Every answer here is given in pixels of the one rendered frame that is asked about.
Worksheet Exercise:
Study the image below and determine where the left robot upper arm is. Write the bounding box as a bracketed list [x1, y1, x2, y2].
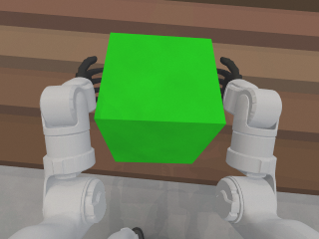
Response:
[8, 176, 107, 239]

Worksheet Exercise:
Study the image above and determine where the left robot hand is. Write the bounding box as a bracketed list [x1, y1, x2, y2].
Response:
[75, 56, 104, 102]

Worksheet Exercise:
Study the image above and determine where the carton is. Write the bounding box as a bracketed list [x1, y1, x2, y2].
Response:
[94, 32, 226, 164]

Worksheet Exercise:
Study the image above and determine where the left robot forearm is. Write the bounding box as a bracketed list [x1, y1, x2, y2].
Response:
[40, 77, 97, 217]

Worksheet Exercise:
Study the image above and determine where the right robot hand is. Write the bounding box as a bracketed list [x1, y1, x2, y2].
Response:
[216, 57, 242, 102]

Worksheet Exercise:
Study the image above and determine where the right robot forearm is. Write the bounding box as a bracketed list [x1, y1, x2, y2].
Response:
[222, 79, 282, 210]

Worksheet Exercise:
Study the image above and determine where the right robot upper arm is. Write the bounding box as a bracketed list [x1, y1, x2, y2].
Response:
[214, 175, 319, 239]

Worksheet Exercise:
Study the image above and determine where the left robot foot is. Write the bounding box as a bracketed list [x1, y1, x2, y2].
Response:
[132, 227, 145, 239]

